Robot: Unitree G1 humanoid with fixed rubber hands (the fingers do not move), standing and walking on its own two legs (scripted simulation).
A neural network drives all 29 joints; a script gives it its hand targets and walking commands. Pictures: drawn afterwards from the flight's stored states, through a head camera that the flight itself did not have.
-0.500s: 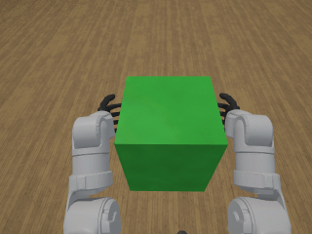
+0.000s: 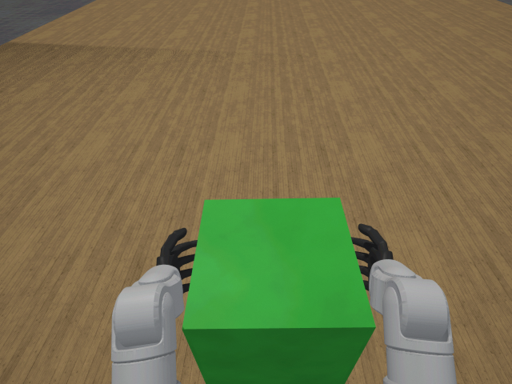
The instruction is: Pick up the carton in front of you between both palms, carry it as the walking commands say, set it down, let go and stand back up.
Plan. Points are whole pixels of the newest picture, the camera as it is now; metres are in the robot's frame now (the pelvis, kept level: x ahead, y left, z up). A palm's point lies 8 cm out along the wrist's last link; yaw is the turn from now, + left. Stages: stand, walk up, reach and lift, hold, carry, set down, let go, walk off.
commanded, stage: carry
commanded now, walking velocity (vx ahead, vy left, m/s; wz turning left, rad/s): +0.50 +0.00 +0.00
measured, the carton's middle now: (273, 298) +0.27 +0.00 +0.02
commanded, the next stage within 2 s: hold in 1.84 s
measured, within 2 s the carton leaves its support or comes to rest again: neither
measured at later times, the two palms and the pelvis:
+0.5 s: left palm (205, 177) +0.48 +0.13 +0.10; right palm (356, 174) +0.49 -0.17 +0.09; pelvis +0.22 -0.03 +0.01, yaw +2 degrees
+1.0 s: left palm (196, 178) +0.50 +0.15 +0.08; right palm (341, 171) +0.52 -0.15 +0.08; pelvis +0.25 -0.01 +0.00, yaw +3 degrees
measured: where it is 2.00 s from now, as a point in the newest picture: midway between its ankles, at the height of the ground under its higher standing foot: outside the picture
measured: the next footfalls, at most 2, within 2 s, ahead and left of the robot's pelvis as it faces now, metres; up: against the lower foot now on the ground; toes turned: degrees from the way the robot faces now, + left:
right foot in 0.32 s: +0.31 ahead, -0.13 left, +0.00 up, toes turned +20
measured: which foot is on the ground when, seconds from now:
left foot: down 0.00-1.00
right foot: up 0.00-0.30, down 0.32-1.00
